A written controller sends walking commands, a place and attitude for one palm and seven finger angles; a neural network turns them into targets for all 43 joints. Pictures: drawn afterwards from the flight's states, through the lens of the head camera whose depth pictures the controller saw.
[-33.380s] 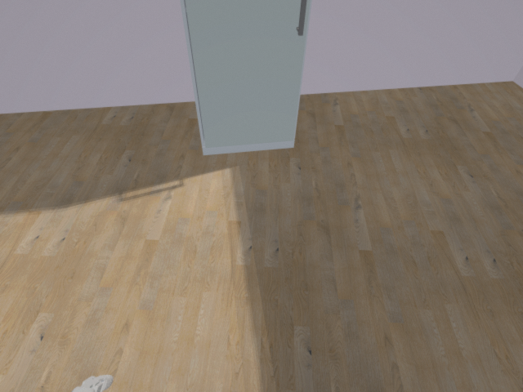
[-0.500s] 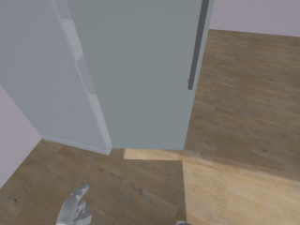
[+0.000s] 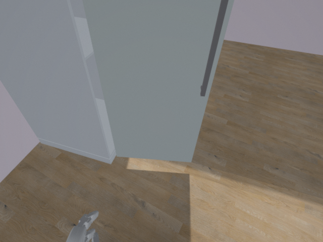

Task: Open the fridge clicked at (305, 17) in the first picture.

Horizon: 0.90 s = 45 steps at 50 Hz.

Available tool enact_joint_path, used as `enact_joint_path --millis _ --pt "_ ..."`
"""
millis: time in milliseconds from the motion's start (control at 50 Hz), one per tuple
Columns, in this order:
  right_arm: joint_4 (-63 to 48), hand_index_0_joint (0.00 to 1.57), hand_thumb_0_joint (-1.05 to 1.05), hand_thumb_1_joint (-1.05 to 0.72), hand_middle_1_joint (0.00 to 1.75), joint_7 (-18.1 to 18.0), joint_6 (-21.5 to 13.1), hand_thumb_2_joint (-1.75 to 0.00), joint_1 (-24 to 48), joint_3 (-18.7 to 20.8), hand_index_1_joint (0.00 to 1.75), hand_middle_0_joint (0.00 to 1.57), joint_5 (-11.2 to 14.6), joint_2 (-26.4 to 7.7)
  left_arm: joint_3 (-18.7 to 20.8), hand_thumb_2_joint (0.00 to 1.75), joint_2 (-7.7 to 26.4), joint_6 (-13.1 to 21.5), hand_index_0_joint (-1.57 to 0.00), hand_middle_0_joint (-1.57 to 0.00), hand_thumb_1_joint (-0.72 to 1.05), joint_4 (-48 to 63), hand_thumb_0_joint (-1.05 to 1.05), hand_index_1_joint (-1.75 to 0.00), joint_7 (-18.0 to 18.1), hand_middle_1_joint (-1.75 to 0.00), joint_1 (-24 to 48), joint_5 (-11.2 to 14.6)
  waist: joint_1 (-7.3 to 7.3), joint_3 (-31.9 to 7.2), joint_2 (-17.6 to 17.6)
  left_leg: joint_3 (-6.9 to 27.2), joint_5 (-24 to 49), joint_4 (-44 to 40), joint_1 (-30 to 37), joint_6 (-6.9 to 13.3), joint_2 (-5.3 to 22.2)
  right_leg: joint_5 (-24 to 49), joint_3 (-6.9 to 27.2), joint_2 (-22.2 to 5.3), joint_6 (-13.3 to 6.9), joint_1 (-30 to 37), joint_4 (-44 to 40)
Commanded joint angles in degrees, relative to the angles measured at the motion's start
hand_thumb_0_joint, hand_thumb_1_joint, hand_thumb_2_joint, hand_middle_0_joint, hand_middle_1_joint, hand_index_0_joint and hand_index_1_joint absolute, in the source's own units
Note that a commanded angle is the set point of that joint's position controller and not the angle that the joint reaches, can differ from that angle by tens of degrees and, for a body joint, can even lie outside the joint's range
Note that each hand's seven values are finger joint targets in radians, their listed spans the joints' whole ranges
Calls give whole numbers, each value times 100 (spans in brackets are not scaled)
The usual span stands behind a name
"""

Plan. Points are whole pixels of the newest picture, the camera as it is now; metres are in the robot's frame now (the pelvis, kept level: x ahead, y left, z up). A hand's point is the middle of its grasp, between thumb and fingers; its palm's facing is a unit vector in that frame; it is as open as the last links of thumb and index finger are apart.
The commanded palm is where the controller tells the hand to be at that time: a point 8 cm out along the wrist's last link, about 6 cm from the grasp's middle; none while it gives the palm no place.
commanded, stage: let the arm hang, fingers relaxed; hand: right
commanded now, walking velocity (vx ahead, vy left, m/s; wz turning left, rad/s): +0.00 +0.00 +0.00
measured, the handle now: (211, 52) +0.75 -0.13 +0.14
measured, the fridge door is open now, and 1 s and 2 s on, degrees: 77 77 77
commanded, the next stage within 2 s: look to check the result in 1.20 s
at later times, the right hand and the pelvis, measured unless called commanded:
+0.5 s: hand out of the picture +0.03 -0.19 -0.16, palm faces +0.09 +0.97 -0.22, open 7.0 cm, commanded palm none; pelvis +0.00 +0.00 +0.00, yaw -5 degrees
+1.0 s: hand out of the picture +0.01 -0.24 -0.15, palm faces +0.06 +0.96 -0.27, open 7.4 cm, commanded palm none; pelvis -0.02 -0.02 +0.02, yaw -4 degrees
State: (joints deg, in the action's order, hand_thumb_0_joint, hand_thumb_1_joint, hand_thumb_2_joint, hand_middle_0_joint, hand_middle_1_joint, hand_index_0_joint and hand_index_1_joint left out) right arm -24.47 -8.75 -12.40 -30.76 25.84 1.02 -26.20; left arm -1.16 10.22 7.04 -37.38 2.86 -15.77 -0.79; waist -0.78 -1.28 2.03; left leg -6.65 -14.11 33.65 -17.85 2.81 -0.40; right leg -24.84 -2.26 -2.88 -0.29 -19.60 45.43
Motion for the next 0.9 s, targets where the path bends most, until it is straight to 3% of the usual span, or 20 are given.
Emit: enact_joint_path --millis 0,60,80,100,120,140,160,180,200,260,280,300,320,340,440,480,520,600,720,880 --pt "-616 20 0 -90 30 -57 -176 -90 850 411 30 20 48 -705 345 90 829 257 -20 -20 90 780 0 -30 57 -30 670 29 33 -13 -1276 2862 -1629 -2079 384 819 1871 -185 295 -22 -12 -1154 1351" --pt "-1095 20 0 -90 30 -87 -275 -90 955 352 30 20 3 -729 199 90 675 293 -20 -20 90 782 0 -30 141 -30 823 -21 57 -74 -1206 1431 -683 -1630 -136 491 1368 249 -45 -26 -89 125 -346" --pt "3115 20 0 -90 30 622 841 -90 1311 -1690 30 20 -457 444 509 90 1338 122 -20 -20 90 -575 0 -30 -442 -30 564 -37 -382 381 -559 373 1748 -424 -344 444 1550 438 -97 -147 -8 -348 -417" --pt "3305 20 0 -90 30 752 1212 -90 988 -1721 30 20 -380 594 506 90 1006 -231 -20 -20 90 -427 0 -30 -412 -30 105 9 -324 0 -210 589 1004 -61 -625 225 1137 1528 107 -16 18 501 -983" --pt "3265 20 0 -90 30 827 1326 -90 774 -1832 30 20 -293 707 427 90 1085 -362 -20 -20 90 -240 0 -30 -386 -30 135 10 -220 83 417 369 -151 318 -932 -52 814 2127 583 -300 -122 501 -1244" --pt "3413 20 0 -90 30 829 1359 -90 640 -1925 30 20 -248 917 450 90 1317 -386 -20 -20 90 -100 0 -30 -369 -30 273 -54 -65 -12 1214 177 -1157 1371 -1240 -284 393 2400 1707 -1150 -597 151 -1847" --pt "3618 20 0 -90 30 819 1390 -90 869 -1979 30 20 -265 822 513 90 1549 -440 -20 -20 90 -4 0 -30 -331 -30 346 -148 -121 9 1160 401 -2024 2370 -1085 -313 125 1987 2468 -1722 -1086 -335 -2481" --pt "3818 20 0 -90 30 839 1362 -90 1056 -2003 30 20 -253 713 477 90 1584 -491 -20 -20 90 63 0 -30 -282 -30 535 -207 -87 16 406 830 -1991 2464 -729 -307 257 1097 2501 -1780 -1237 -788 -2703" --pt "4027 20 0 -90 30 862 1326 -90 1425 -2028 30 20 -252 639 460 90 1543 -425 -20 -20 90 118 0 -30 -240 -30 561 -280 -42 102 -116 925 -1720 2278 -745 -270 244 2040 2556 -1588 -1216 -665 -2571" --pt "5252 20 0 -90 30 842 1252 -90 1328 -2088 30 20 -250 501 411 90 1591 -499 -20 -20 90 -221 0 -30 -188 -30 799 -224 242 -445 57 739 -426 625 261 -302 163 3991 1450 -1043 -843 -54 -1719" --pt "5630 20 0 -90 30 826 1193 -90 1094 -2107 30 20 -259 371 382 90 1460 -525 -20 -20 90 -318 0 -30 -194 -30 832 -156 318 -752 -158 974 771 -155 815 -248 287 3448 959 -595 -528 7 -1297" --pt "5927 20 0 -90 30 794 1121 -90 1077 -2123 30 20 -296 89 346 90 1147 -553 -20 -20 90 -342 0 -30 -198 -30 751 -53 222 -828 -771 1914 1900 -559 1105 -52 958 2250 443 -14 -164 -342 -766" --pt "6217 20 0 -90 30 796 1102 -90 1141 -2200 30 20 -268 114 268 90 761 -615 -20 -20 90 -461 0 -30 -209 -30 552 -16 78 -680 -845 2681 2471 -1009 958 279 1710 667 183 350 36 -498 -440" --pt "6451 20 0 -90 30 802 1083 -90 1407 -2259 30 20 -266 144 268 90 730 -706 -20 -20 90 -662 0 -30 -189 -30 465 -18 2 -590 -833 2719 2070 -1319 687 546 1820 -299 289 354 62 -259 -107" --pt "7145 20 0 -90 30 710 1025 -90 1823 -2126 30 20 -273 294 407 90 837 -755 -20 -20 90 -1230 0 -30 -132 -30 216 -22 -73 -460 -175 2056 3280 -1002 1304 764 1405 156 358 205 4 -3 -697" --pt "7401 20 0 -90 30 706 1039 -90 1929 -2162 30 20 -218 320 388 90 814 -709 -20 -20 90 -1472 0 -30 -134 -30 -13 -4 -145 -535 -266 1665 2784 -818 1188 482 1150 1357 408 89 -54 731 -1943" --pt "7608 20 0 -90 30 716 1071 -90 1848 -2247 30 20 -176 534 409 90 1060 -636 -20 -20 90 -1578 0 -30 -93 -30 161 -35 20 -594 -62 1174 1997 -828 857 65 611 2810 838 -452 -265 1264 -2068" --pt "8039 20 0 -90 30 741 1192 -90 1978 -2338 30 20 -194 549 323 90 963 -709 -20 -20 90 -1835 0 -30 -92 -30 393 -46 84 44 264 1120 718 -1336 954 -20 512 1544 866 -441 -269 632 -2572" --pt "8402 20 0 -90 30 786 1206 -90 2050 -2368 30 20 -203 398 330 90 1134 -688 -20 -20 90 -2118 0 -30 -135 -30 342 -66 94 464 -134 1156 -191 -1674 862 -25 517 319 925 -367 -282 333 -3108" --pt "8579 20 0 -90 30 780 1163 -90 2078 -2374 30 20 -204 392 330 90 1169 -623 -20 -20 90 -2325 0 -30 -136 -30 298 -65 98 513 -228 1153 95 -1600 780 -23 573 582 901 -354 -285 425 -3178"
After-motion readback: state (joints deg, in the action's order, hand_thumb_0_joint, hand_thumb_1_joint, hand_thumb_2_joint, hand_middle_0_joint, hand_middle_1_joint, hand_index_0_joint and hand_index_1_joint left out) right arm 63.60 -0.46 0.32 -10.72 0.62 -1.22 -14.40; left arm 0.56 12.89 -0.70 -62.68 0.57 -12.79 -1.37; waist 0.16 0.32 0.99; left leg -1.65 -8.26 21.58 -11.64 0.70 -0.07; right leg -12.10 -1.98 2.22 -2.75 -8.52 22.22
